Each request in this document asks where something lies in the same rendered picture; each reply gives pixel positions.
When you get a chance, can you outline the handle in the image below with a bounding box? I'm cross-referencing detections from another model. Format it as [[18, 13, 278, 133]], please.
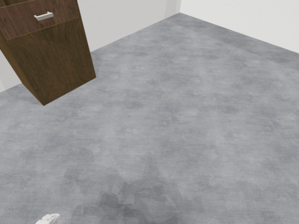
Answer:
[[34, 12, 54, 21]]

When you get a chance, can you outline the robot left hand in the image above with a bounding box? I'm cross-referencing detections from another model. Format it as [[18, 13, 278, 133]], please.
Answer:
[[36, 214, 60, 224]]

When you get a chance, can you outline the drawer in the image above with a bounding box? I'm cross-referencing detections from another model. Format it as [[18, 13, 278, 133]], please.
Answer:
[[0, 0, 78, 39]]

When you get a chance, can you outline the cabinet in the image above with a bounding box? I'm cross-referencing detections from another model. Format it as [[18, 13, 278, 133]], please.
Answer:
[[0, 0, 96, 106]]

